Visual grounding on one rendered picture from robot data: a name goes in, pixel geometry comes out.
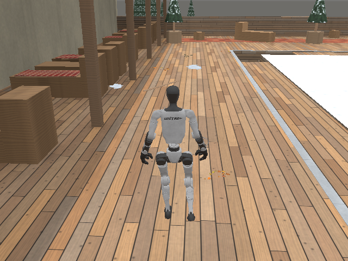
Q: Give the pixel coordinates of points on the robot left thigh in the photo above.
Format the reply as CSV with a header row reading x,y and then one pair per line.
x,y
161,159

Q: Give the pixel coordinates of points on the left robot forearm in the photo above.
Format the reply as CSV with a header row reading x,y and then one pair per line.
x,y
147,144

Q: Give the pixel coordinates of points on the left robot upper arm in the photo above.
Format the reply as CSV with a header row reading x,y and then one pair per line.
x,y
153,124

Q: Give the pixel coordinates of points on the right robot upper arm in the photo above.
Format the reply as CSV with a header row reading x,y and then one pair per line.
x,y
193,123

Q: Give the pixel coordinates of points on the humanoid robot torso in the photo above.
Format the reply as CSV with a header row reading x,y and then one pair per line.
x,y
173,130

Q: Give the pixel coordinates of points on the left robot hand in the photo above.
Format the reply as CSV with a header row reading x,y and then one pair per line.
x,y
143,156

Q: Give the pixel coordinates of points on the right robot forearm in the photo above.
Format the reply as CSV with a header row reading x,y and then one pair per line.
x,y
201,143

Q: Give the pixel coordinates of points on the right robot hand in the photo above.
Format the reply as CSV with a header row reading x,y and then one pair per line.
x,y
204,153

